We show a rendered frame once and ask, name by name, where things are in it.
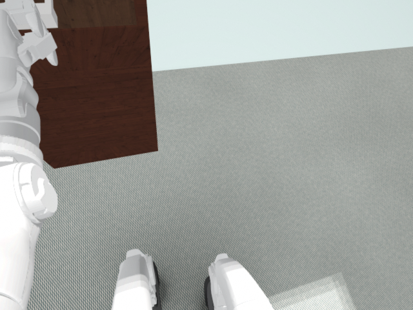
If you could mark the left robot forearm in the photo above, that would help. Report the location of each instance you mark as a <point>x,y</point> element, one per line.
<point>20,126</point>

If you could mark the robot thigh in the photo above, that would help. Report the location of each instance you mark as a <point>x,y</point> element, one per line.
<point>135,279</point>
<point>241,292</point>

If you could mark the robot right thigh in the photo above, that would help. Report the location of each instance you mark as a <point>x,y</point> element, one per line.
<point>241,292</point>

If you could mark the cabinet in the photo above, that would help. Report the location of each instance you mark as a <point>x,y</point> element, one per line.
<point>98,102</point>

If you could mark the robot left thigh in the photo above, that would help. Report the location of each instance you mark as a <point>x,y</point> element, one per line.
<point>135,279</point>

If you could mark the handle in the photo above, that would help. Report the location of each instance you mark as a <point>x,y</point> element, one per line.
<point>47,14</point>

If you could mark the drawer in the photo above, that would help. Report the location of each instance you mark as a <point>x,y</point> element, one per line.
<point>92,13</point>

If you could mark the robot left upper arm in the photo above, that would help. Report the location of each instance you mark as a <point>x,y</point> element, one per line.
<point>27,199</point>

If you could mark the left robot hand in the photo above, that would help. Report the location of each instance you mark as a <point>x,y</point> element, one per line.
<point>27,49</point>

